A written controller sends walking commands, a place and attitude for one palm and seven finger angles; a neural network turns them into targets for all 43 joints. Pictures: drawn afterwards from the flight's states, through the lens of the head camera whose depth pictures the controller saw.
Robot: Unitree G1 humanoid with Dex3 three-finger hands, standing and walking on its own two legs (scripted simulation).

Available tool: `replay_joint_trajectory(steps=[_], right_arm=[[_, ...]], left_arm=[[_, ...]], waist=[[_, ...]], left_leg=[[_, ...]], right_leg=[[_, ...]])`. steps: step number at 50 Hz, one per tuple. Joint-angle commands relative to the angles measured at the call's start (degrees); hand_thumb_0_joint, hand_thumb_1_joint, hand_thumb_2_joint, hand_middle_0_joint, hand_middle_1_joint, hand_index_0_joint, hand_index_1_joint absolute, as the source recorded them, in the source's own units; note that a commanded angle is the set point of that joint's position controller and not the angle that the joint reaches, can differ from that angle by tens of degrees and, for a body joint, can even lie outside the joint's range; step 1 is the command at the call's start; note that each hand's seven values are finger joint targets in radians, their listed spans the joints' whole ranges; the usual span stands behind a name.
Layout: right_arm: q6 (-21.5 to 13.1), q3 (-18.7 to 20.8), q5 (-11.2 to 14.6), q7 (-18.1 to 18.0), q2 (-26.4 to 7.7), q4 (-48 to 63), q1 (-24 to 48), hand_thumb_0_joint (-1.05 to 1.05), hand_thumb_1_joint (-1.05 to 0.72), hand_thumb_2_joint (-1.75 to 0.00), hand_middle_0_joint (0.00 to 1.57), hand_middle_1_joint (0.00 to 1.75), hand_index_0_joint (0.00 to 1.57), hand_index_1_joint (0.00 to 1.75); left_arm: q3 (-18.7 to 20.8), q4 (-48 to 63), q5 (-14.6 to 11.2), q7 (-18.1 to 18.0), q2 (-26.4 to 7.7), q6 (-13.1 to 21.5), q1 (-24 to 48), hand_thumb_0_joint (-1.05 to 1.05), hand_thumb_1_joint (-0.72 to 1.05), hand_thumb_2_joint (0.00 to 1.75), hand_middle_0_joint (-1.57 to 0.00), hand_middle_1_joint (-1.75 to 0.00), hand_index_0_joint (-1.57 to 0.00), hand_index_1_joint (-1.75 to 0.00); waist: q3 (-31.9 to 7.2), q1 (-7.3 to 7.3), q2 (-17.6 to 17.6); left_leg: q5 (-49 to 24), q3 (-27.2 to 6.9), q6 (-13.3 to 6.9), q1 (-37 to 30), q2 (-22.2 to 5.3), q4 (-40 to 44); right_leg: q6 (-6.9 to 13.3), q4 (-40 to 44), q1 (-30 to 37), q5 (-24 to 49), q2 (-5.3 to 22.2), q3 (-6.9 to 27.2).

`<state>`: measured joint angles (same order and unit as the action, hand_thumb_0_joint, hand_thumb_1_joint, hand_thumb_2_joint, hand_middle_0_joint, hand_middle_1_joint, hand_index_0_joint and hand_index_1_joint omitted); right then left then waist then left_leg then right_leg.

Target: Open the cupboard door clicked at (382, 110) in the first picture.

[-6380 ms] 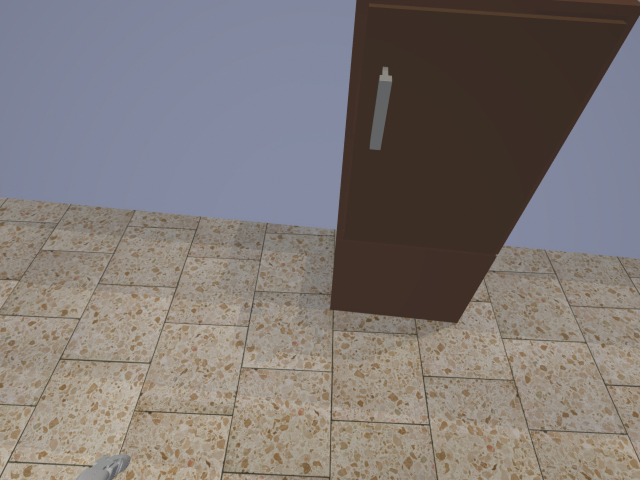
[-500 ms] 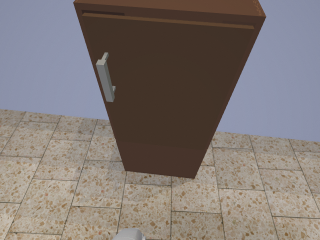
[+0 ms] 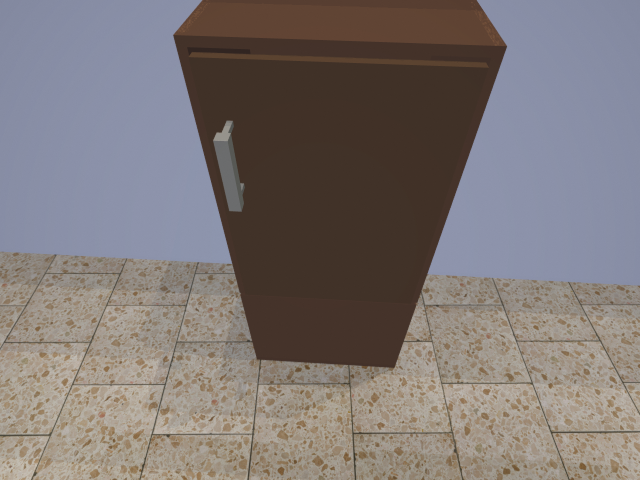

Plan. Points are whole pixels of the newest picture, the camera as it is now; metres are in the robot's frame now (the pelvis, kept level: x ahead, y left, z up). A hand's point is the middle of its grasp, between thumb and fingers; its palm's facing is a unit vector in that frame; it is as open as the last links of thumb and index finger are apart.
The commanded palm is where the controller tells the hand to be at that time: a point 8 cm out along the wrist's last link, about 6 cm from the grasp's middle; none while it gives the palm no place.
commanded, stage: come to a stop and stand still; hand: left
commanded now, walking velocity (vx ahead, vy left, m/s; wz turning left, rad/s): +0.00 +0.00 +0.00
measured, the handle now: (232, 167) +0.57 +0.19 +0.08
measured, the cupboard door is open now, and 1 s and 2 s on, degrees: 0 0 0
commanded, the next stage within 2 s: look again from close up in 0.12 s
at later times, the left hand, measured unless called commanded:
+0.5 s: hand out of the picture +0.02 +0.22 -0.17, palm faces +0.01 -0.96 -0.27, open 7.4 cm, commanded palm none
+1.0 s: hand out of the picture -0.01 +0.23 -0.17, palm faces -0.02 -0.97 -0.24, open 7.4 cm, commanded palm none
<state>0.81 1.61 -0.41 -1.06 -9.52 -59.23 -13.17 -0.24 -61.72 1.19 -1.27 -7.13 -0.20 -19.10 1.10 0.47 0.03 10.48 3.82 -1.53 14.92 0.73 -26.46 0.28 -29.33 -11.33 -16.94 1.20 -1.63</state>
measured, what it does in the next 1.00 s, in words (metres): stands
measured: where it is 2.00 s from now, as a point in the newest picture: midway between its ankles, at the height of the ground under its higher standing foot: outside the picture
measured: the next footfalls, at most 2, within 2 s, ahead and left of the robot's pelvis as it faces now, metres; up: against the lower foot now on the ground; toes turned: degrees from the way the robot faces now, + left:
none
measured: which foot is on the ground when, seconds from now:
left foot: down 0.00-1.00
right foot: down 0.00-1.00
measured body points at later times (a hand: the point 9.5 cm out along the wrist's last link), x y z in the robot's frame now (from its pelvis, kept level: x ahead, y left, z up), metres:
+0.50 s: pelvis -0.01 +0.01 -0.01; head -0.03 +0.01 +0.44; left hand +0.02 +0.27 -0.15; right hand +0.01 -0.22 -0.16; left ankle +0.04 +0.10 -0.74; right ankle -0.01 -0.11 -0.74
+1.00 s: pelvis -0.02 +0.03 +0.00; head -0.03 +0.04 +0.45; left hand +0.00 +0.28 -0.15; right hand +0.04 -0.23 -0.13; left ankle +0.04 +0.10 -0.74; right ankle -0.01 -0.11 -0.74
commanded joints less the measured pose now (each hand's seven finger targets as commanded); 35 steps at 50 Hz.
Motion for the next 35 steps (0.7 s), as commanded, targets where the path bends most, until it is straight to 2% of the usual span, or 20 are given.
replay_joint_trajectory(steps=[1,2,6,10,11,12,13,14,16,17,18,20,21,25,26,30,32,35], right_arm=[[-1.4,-0.3,-0.2,-0.2,-3.6,0.1,-3.3,0.0,-0.9,-0.9,0.2,0.3,0.2,0.3],[-1.3,-0.4,-0.2,-0.3,-3.6,-0.3,-3.4,0.0,-0.9,-0.9,0.2,0.3,0.2,0.3],[-1.2,-0.6,-0.4,-0.4,-3.2,-1.9,-5.4,0.0,-0.9,-0.9,0.2,0.3,0.2,0.3],[-1.3,-0.6,-0.4,-0.5,-3.1,-2.7,-6.7,0.0,-0.9,-0.9,0.2,0.3,0.2,0.3],[-2.3,0.3,-0.8,0.2,-11.6,3.9,-3.5,0.0,-0.9,-0.9,0.2,0.3,0.2,0.3],[-3.7,1.5,-1.2,-0.4,-11.2,5.3,-3.3,0.0,-0.9,-0.9,0.2,0.3,0.2,0.3],[-3.7,1.5,-1.1,-0.8,-8.9,4.5,-3.7,0.0,-0.9,-0.9,0.2,0.3,0.2,0.3],[-3.3,1.0,-1.0,-0.8,-7.6,4.6,-5.1,0.0,-0.9,-0.9,0.2,0.3,0.2,0.3],[-2.4,0.7,-1.2,-0.6,-5.8,5.3,-7.1,0.0,-0.9,-0.9,0.2,0.3,0.2,0.3],[-2.1,0.9,-1.1,-0.5,-6.1,5.3,-7.6,0.0,-0.9,-0.9,0.2,0.3,0.2,0.3],[-1.8,1.1,-1.1,-0.4,-6.5,5.5,-8.0,0.0,-0.9,-0.9,0.2,0.3,0.2,0.3],[-1.9,1.2,-0.9,-0.3,-7.3,5.8,-8.0,0.0,-0.9,-0.9,0.2,0.3,0.2,0.3],[-2.1,1.0,-1.0,-0.2,-7.3,5.7,-7.5,0.0,-0.9,-0.9,0.2,0.3,0.2,0.3],[-2.5,1.4,-0.7,-0.1,-10.6,6.5,-4.9,0.0,-0.9,-0.9,0.2,0.3,0.2,0.3],[-2.5,1.2,-0.7,0.0,-9.9,6.4,-4.7,0.0,-0.9,-0.9,0.2,0.3,0.2,0.3],[-2.4,1.5,-0.7,0.3,-11.8,6.8,-2.3,0.0,-0.9,-0.9,0.2,0.3,0.2,0.3],[-2.5,1.6,-0.6,0.4,-12.2,6.7,-1.4,0.0,-0.9,-0.9,0.2,0.3,0.2,0.3],[-2.5,1.6,-0.6,0.6,-13.2,6.5,0.0,0.0,-0.9,-0.9,0.2,0.3,0.2,0.3]], left_arm=[[1.2,2.3,-0.2,-0.7,-6.2,1.0,-0.8,0.0,0.9,0.9,-0.2,-0.3,-0.2,-0.3],[1.1,2.0,-0.3,-0.7,-6.0,0.9,-1.4,0.0,0.9,0.9,-0.2,-0.3,-0.2,-0.3],[1.2,1.0,-0.2,-0.7,-5.6,0.7,-2.4,0.0,0.9,0.9,-0.2,-0.3,-0.2,-0.3],[1.0,0.0,-0.4,-0.6,-4.9,0.8,-3.7,0.0,0.9,0.9,-0.2,-0.3,-0.2,-0.3],[0.8,5.0,0.9,-0.7,-16.1,2.4,-0.7,0.0,0.9,0.9,-0.2,-0.3,-0.2,-0.3],[2.5,5.6,0.3,-1.0,-13.5,2.5,-0.1,0.0,0.9,0.9,-0.2,-0.3,-0.2,-0.3],[2.5,4.8,0.4,-1.2,-11.9,2.7,-0.1,0.0,0.9,0.9,-0.2,-0.3,-0.2,-0.3],[1.9,5.2,0.0,-1.2,-10.8,2.5,-0.7,0.0,0.9,0.9,-0.2,-0.3,-0.2,-0.3],[1.7,6.0,0.0,-1.2,-8.9,1.9,-1.1,0.0,0.9,0.9,-0.2,-0.3,-0.2,-0.3],[1.8,6.4,0.0,-1.3,-9.3,1.6,-0.1,0.0,0.9,0.9,-0.2,-0.3,-0.2,-0.3],[2.1,7.1,0.1,-1.4,-9.7,1.3,0.8,0.0,0.9,0.9,-0.2,-0.3,-0.2,-0.3],[2.3,8.3,0.2,-1.4,-10.3,1.2,0.6,0.0,0.9,0.9,-0.2,-0.3,-0.2,-0.3],[2.1,8.4,0.2,-1.4,-10.3,1.3,-0.1,0.0,0.9,0.9,-0.2,-0.3,-0.2,-0.3],[2.5,9.5,0.1,-1.3,-12.4,1.3,0.2,0.0,0.9,0.9,-0.2,-0.3,-0.2,-0.3],[2.2,9.5,0.1,-1.3,-11.8,1.2,-0.3,0.0,0.9,0.9,-0.2,-0.3,-0.2,-0.3],[2.3,10.1,0.2,-1.1,-13.4,1.2,0.8,0.0,0.9,0.9,-0.2,-0.3,-0.2,-0.3],[2.4,10.4,0.2,-0.9,-14.0,1.4,1.1,0.0,0.9,0.9,-0.2,-0.3,-0.2,-0.3],[2.3,10.4,0.2,-0.8,-14.7,1.4,2.1,0.0,0.9,0.9,-0.2,-0.3,-0.2,-0.3]], waist=[[3.7,-0.4,1.1],[4.4,-0.26,-0.2],[6.0,0.09,-1.8],[4.0,0.28,-2.0],[9.6,-1.58,-6.4],[-2.0,-0.96,-9.4],[-5.7,-1.31,-8.6],[-6.4,-1.52,-5.4],[-3.6,-1.88,2.5],[-0.3,-2.29,4.5],[2.4,-2.48,5.0],[4.0,-2.12,3.6],[3.3,-1.53,2.0],[3.7,-0.69,-1.2],[3.1,-0.37,-0.9],[3.2,-0.48,-0.3],[1.1,-0.43,0.2],[0.8,-0.69,-1.0]], left_leg=[[1.5,-6.9,-0.2,-2.7,-6.1,6.7],[3.6,-7.1,-0.1,-1.7,-6.0,7.4],[8.8,-8.3,-0.1,1.2,-6.1,9.8],[10.2,-8.8,-0.1,1.0,-6.3,10.6],[2.5,-7.0,1.0,0.7,-3.7,6.9],[3.2,-9.1,0.2,-0.9,-6.0,3.3],[2.2,-9.3,-0.2,-1.3,-6.1,2.2],[2.5,-8.9,-0.4,-1.7,-5.8,1.2],[4.1,-7.9,-0.8,0.5,-5.4,-0.3],[4.8,-7.2,-0.5,1.8,-4.9,-0.9],[5.8,-7.1,-0.5,2.8,-4.7,-0.7],[4.7,-7.6,-0.7,3.4,-5.3,0.7],[3.6,-7.9,-1.0,2.8,-5.5,1.3],[4.4,-9.6,-1.5,4.0,-7.1,4.9],[4.7,-9.9,-1.7,4.0,-7.3,5.6],[7.9,-9.8,-1.4,3.1,-7.1,7.1],[5.3,-9.2,-1.4,1.2,-7.1,6.6],[7.5,-9.8,-1.2,0.3,-7.2,8.0]], right_leg=[[2.0,10.4,-5.3,-0.4,5.1,6.2],[2.0,10.7,-5.2,-1.6,5.0,6.3],[2.0,11.0,-3.9,-3.5,4.3,5.3],[2.0,10.5,-2.8,-2.7,4.1,4.9],[2.8,9.1,-4.1,0.5,3.0,3.4],[3.0,5.9,-2.0,-0.3,5.1,4.9],[3.4,6.0,-0.1,2.0,5.3,5.2],[3.4,6.2,0.1,2.0,5.4,5.2],[3.4,7.5,-2.8,-1.8,5.5,6.2],[3.5,8.0,-5.2,-4.0,5.8,6.7],[3.7,8.1,-7.6,-6.3,5.9,7.0],[3.5,6.8,-8.1,-4.2,4.9,6.7],[3.4,6.4,-6.9,-2.4,4.7,6.4],[2.4,4.3,-4.4,1.6,3.3,4.9],[2.2,4.4,-3.2,2.2,3.0,4.6],[1.9,5.7,-3.5,1.6,3.5,5.1],[1.8,6.3,-2.7,3.0,3.9,5.3],[1.6,7.1,-3.1,1.5,4.1,5.4]])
